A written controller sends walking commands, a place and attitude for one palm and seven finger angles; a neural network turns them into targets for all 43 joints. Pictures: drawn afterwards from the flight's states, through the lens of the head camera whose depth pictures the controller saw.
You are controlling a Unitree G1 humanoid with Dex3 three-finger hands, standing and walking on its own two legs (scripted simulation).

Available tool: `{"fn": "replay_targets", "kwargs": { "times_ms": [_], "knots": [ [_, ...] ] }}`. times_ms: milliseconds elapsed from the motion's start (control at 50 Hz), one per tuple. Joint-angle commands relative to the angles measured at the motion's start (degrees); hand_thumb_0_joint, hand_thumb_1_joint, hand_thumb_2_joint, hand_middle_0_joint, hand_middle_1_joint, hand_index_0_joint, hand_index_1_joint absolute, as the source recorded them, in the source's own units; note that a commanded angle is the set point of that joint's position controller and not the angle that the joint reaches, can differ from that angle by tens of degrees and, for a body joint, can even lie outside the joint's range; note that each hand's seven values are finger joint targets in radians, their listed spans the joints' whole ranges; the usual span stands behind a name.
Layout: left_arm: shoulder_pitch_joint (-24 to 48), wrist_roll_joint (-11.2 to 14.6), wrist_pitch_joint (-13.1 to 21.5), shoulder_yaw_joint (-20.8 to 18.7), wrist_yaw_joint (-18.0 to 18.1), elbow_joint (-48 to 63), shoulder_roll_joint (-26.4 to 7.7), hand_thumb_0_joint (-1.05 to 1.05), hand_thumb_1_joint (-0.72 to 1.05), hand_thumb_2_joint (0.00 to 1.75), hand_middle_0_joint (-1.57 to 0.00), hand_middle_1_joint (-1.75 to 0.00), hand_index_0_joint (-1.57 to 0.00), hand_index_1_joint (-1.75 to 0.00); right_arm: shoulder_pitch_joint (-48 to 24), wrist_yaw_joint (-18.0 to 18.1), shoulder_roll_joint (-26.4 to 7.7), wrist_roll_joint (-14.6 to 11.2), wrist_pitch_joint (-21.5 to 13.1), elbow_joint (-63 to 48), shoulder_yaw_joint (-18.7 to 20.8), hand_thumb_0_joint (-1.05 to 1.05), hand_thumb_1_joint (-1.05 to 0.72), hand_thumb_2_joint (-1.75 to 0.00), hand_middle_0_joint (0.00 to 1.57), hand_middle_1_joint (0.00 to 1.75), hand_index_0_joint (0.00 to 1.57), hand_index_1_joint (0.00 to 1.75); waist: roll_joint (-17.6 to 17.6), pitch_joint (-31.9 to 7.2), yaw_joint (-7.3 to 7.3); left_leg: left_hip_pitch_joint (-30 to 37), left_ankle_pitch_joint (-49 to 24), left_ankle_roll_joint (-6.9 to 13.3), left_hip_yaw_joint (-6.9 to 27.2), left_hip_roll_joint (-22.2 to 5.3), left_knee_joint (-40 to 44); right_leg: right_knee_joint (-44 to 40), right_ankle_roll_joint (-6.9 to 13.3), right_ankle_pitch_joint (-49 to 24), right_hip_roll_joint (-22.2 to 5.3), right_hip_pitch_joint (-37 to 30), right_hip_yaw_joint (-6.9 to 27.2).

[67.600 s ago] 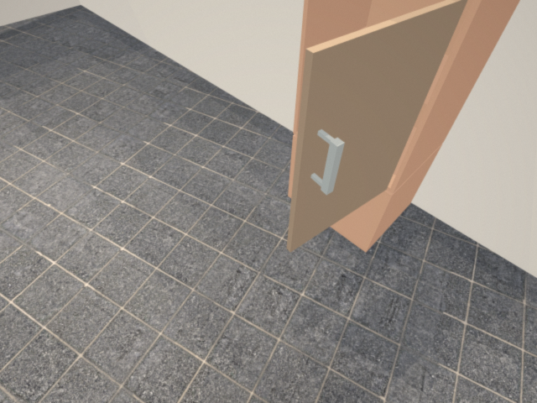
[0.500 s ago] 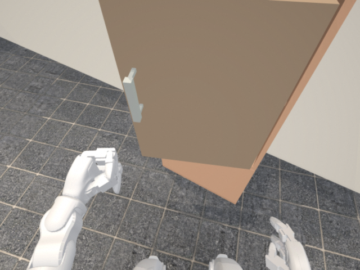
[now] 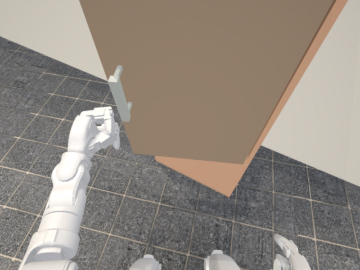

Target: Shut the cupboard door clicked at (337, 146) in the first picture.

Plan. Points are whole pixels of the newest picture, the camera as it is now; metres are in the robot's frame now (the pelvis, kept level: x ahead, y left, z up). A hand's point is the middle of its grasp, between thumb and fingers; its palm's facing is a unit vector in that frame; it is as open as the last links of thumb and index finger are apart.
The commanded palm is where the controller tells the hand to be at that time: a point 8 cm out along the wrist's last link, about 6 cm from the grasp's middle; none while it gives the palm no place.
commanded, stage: bring the fist close to the handle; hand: left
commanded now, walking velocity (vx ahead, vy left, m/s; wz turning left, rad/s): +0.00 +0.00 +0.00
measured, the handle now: (122, 95) +0.51 +0.15 +0.07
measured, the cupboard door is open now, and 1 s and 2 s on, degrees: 22 20 2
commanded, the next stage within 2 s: push the door shut along its arc in 0.56 s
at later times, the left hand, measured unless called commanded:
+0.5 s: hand (120, 127) +0.41 +0.14 +0.07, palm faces -0.08 -1.00 -0.01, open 3.1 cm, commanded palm +0.38 +0.20 +0.07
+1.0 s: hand (126, 113) +0.44 +0.13 +0.08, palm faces -0.20 -0.98 -0.04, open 3.1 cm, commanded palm +0.43 +0.19 +0.07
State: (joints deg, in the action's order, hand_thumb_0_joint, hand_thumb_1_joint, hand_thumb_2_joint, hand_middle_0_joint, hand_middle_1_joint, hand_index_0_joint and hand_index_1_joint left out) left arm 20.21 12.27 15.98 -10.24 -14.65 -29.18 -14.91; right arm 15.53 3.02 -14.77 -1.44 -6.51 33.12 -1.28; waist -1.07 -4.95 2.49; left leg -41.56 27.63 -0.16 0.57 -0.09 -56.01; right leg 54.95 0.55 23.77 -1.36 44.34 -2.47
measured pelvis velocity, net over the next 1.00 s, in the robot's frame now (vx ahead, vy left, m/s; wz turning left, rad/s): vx -0.02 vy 0.00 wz -0.01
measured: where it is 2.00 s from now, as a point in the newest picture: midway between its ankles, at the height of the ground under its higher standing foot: outside the picture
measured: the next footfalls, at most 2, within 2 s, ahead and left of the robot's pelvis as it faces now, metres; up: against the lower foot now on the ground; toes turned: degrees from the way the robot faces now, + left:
none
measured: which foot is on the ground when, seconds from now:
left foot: down 0.00-1.00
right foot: down 0.00-1.00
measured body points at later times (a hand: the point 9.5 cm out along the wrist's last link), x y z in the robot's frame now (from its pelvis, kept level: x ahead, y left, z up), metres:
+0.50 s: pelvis -0.01 -0.01 +0.00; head +0.07 -0.02 +0.45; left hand +0.40 +0.20 +0.07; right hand +0.07 -0.26 -0.12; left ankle +0.00 +0.12 -0.68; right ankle +0.03 -0.12 -0.68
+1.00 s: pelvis -0.02 +0.00 -0.01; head +0.07 +0.00 +0.43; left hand +0.44 +0.19 +0.08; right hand +0.06 -0.26 -0.13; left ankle +0.00 +0.12 -0.68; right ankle +0.03 -0.12 -0.68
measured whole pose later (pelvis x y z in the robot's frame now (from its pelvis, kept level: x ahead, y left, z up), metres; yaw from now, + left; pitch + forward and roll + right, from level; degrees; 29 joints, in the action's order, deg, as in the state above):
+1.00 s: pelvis -0.02 +0.00 -0.01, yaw +0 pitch +16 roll +0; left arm 44.2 9.4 21.9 -12.8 -18.9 -57.8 -19.6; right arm 17.0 2.3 -15.0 -1.5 -2.8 34.9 -1.8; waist -1.1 -5.4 5.6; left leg -48.5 26.7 0.2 0.2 -0.2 -59.1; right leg 57.2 0.4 22.2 -1.2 51.1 -2.0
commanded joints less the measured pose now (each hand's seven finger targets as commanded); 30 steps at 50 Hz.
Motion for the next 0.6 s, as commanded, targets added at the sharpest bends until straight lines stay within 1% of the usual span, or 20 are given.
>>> {"fn": "replay_targets", "kwargs": {
  "times_ms": [0, 60, 100, 120, 140, 180, 220, 240, 280, 300, 340, 360, 380, 400, 460, 480, 500, 540, 560, 580],
  "knots": [
    [18.9, 0.6, 3.3, -2.7, -0.5, 7.4, -8.8, 0.00, 0.90, 0.90, -1.30, -1.50, -1.30, -1.50, 3.0, 0.0, -7.7, -0.2, -1.2, -6.3, 3.5, 0.00, -0.90, -0.90, 0.20, 0.30, 0.20, 0.30, 1.1, -22.2, 0.25, 5.7, -20.1, 0.7, -0.2, 0.5, 7.3, -5.4, 0.4, -22.0, 0.8, -17.5, 1.6],
    [25.8, 0.6, 3.6, -1.4, -0.6, 3.9, -7.6, 0.00, 0.90, 0.90, -1.30, -1.50, -1.30, -1.50, 3.6, 0.0, -7.7, -0.4, -0.6, -5.4, 3.4, 0.00, -0.90, -0.90, 0.20, 0.30, 0.20, 0.30, 1.2, -20.1, 1.73, 4.7, -17.6, 0.7, -0.1, 0.5, 7.2, -6.0, 0.3, -20.0, 0.9, -15.4, 1.5],
    [31.6, 0.1, 4.8, -2.2, 0.2, 2.9, -9.1, 0.00, 0.90, 0.90, -1.30, -1.50, -1.30, -1.50, 3.9, 0.2, -7.7, -0.3, -0.5, -4.6, 3.5, 0.00, -0.90, -0.90, 0.20, 0.30, 0.20, 0.30, 0.4, -20.9, 2.24, 5.1, -17.0, 0.8, 0.2, 0.4, 6.8, -5.7, 0.4, -19.0, 0.9, -14.1, 1.7],
    [32.9, -0.1, 5.1, -1.1, 0.6, 1.0, -7.5, 0.00, 0.90, 0.90, -1.30, -1.50, -1.30, -1.50, 4.1, 0.1, -7.5, -0.1, -0.4, -4.4, 3.4, 0.00, -0.90, -0.90, 0.20, 0.30, 0.20, 0.30, 1.1, -20.6, 2.72, 4.8, -16.2, 0.9, 0.1, 0.5, 6.6, -5.8, 0.3, -18.3, 1.0, -13.4, 1.7],
    [35.6, -0.3, 5.7, -2.5, 1.1, -0.8, -9.1, 0.00, 0.90, 0.90, -1.30, -1.50, -1.30, -1.50, 4.6, 0.1, -7.6, -0.1, -0.3, -3.7, 3.4, 0.00, -0.90, -0.90, 0.20, 0.30, 0.20, 0.30, 1.6, -20.2, 2.89, 4.0, -15.3, 0.8, 0.3, 0.5, 6.6, -5.8, 0.3, -17.4, 1.0, -13.1, 1.7],
    [31.0, -0.7, 6.7, -6.8, 1.6, -1.8, -13.3, 0.00, 0.90, 0.90, -1.30, -1.50, -1.30, -1.50, 5.2, -0.1, -8.2, 0.3, 0.1, -4.4, 3.7, 0.00, -0.90, -0.90, 0.20, 0.30, 0.20, 0.30, 0.7, -24.3, 0.37, 4.1, -18.0, 0.9, 0.1, 0.8, 6.4, -4.7, 0.8, -20.0, 1.1, -16.5, 2.0],
    [27.9, -1.0, 7.4, -5.6, 1.4, -1.0, -11.2, 0.00, 0.90, 0.90, -1.30, -1.50, -1.30, -1.50, 5.2, -0.6, -7.5, 0.3, 0.4, -5.0, 3.8, 0.00, -0.90, -0.90, 0.20, 0.30, 0.20, 0.30, -0.4, -28.0, -0.58, 5.6, -21.3, 0.7, -0.6, 0.8, 6.6, -4.1, 0.7, -24.0, 0.9, -18.6, 2.2],
    [26.5, -1.0, 7.5, -5.2, 1.3, -0.8, -10.3, 0.00, 0.90, 0.90, -1.30, -1.50, -1.30, -1.50, 5.4, -1.0, -7.4, 0.3, 0.6, -5.2, 3.8, 0.00, -0.90, -0.90, 0.20, 0.30, 0.20, 0.30, -0.9, -28.2, -0.79, 6.2, -22.4, 0.7, -0.7, 0.7, 6.8, -4.1, 0.8, -24.7, 1.0, -18.6, 1.9],
    [24.6, -0.8, 7.1, -4.9, 1.0, -2.0, -9.9, 0.00, 0.90, 0.90, -1.30, -1.50, -1.30, -1.50, 6.0, -1.3, -7.7, 0.2, 1.1, -5.7, 3.8, 0.00, -0.90, -0.90, 0.20, 0.30, 0.20, 0.30, -0.2, -26.4, -0.72, 5.2, -22.4, 0.8, -0.8, 0.8, 7.2, -4.6, 0.8, -24.7, 1.3, -18.8, 1.7],
    [24.2, -1.0, 6.7, -5.4, 1.0, -3.1, -10.8, 0.00, 0.90, 0.90, -1.30, -1.50, -1.30, -1.50, 5.9, -1.4, -7.8, 0.1, 1.5, -5.5, 3.9, 0.00, -0.90, -0.90, 0.20, 0.30, 0.20, 0.30, 2.0, -24.0, -0.25, 3.8, -19.9, 0.8, -1.1, 0.5, 7.6, -5.4, 0.4, -23.3, 1.3, -18.3, 1.8],
    [24.3, -0.7, 6.2, -7.1, 1.2, -4.1, -12.4, 0.00, 0.90, 0.90, -1.30, -1.50, -1.30, -1.50, 6.0, -1.3, -8.0, 0.0, 2.3, -6.0, 4.0, 0.00, -0.90, -0.90, 0.20, 0.30, 0.20, 0.30, 6.0, -21.2, 0.06, 0.9, -16.0, 1.2, -1.7, 0.8, 8.3, -7.2, 0.0, -20.8, 1.2, -19.7, 2.8],
    [25.6, -0.6, 6.3, -6.8, 1.1, -3.8, -12.2, 0.00, 0.90, 0.90, -1.30, -1.50, -1.30, -1.50, 5.8, -1.1, -8.0, -0.1, 2.6, -6.1, 3.8, 0.00, -0.90, -0.90, 0.20, 0.30, 0.20, 0.30, 6.4, -20.3, 0.46, 0.2, -14.2, 1.3, -1.7, 1.0, 8.7, -7.9, -0.1, -19.1, 1.0, -19.8, 3.1],
    [26.5, -0.3, 6.8, -8.0, 1.2, -2.7, -13.6, 0.00, 0.90, 0.90, -1.30, -1.50, -1.30, -1.50, 5.4, -0.8, -8.1, -0.1, 2.6, -6.5, 3.8, 0.00, -0.90, -0.90, 0.20, 0.30, 0.20, 0.30, 4.6, -20.0, 0.06, 0.4, -14.2, 1.4, -1.7, 1.1, 8.7, -8.1, 0.2, -18.6, 1.1, -19.9, 3.2],
    [28.7, -0.2, 7.4, -8.0, 1.1, -1.9, -13.9, 0.00, 0.90, 0.90, -1.30, -1.50, -1.30, -1.50, 5.1, -0.7, -7.9, -0.1, 2.7, -6.2, 3.7, 0.00, -0.90, -0.90, 0.20, 0.30, 0.20, 0.30, 3.7, -20.8, 0.37, 0.8, -13.8, 1.4, -1.9, 1.1, 8.7, -8.0, 0.1, -18.4, 0.9, -19.9, 3.6],
    [31.1, -0.1, 10.0, -5.6, 0.4, 0.4, -11.7, 0.00, 0.90, 0.90, -1.30, -1.50, -1.30, -1.50, 4.7, -0.5, -7.3, -0.1, 2.3, -5.9, 3.7, 0.00, -0.90, -0.90, 0.20, 0.30, 0.20, 0.30, 1.4, -21.8, 0.78, 2.7, -13.0, 1.4, -1.7, 1.0, 8.5, -7.8, 0.3, -17.2, 1.1, -18.8, 3.6],
    [33.2, 0.0, 10.9, -4.3, 0.0, 1.3, -10.8, 0.00, 0.90, 0.90, -1.30, -1.50, -1.30, -1.50, 4.7, -0.3, -7.3, -0.1, 1.9, -5.7, 3.7, 0.00, -0.90, -0.90, 0.20, 0.30, 0.20, 0.30, 0.0, -22.2, 1.56, 3.6, -13.3, 1.6, -1.7, 1.1, 8.0, -7.6, 0.4, -17.3, 1.2, -17.9, 3.6],
    [33.5, 0.0, 11.4, -5.0, -0.3, 0.5, -11.9, 0.00, 0.90, 0.90, -1.30, -1.50, -1.30, -1.50, 4.7, -0.2, -7.4, -0.1, 1.8, -4.8, 3.9, 0.00, -0.90, -0.90, 0.20, 0.30, 0.20, 0.30, -1.0, -22.7, 1.42, 4.2, -12.6, 1.3, -1.3, 0.8, 8.0, -7.3, 0.4, -16.3, 1.2, -16.9, 3.5],
    [31.6, -0.1, 11.4, -4.6, -1.2, -2.6, -11.7, 0.00, 0.90, 0.90, -1.30, -1.50, -1.30, -1.50, 4.8, -0.2, -7.7, -0.2, 1.8, -4.3, 3.9, 0.00, -0.90, -0.90, 0.20, 0.30, 0.20, 0.30, 0.9, -21.7, 1.48, 3.3, -11.7, 1.3, -1.1, 0.7, 8.0, -7.5, 0.4, -15.1, 1.2, -16.2, 3.3],
    [32.8, -0.3, 11.0, -2.9, -1.6, -3.3, -10.4, 0.00, 0.90, 0.90, -1.30, -1.50, -1.30, -1.50, 4.7, -0.2, -7.7, -0.3, 1.7, -4.2, 3.7, 0.00, -0.90, -0.90, 0.20, 0.30, 0.20, 0.30, -0.3, -20.7, 2.02, 3.3, -10.8, 1.2, -0.9, 0.8, 8.3, -7.5, 0.5, -13.9, 1.2, -15.0, 3.1],
    [32.3, 0.1, 10.4, -2.6, -1.9, -5.0, -9.4, 0.00, 0.90, 0.90, -1.30, -1.50, -1.30, -1.50, 4.8, -0.2, -7.8, -0.4, 1.6, -4.3, 3.8, 0.00, -0.90, -0.90, 0.20, 0.30, 0.20, 0.30, -0.6, -20.1, 2.08, 3.6, -10.5, 1.4, -0.8, 1.0, 8.2, -7.7, 0.6, -13.1, 1.3, -14.0, 2.8]
  ]
}}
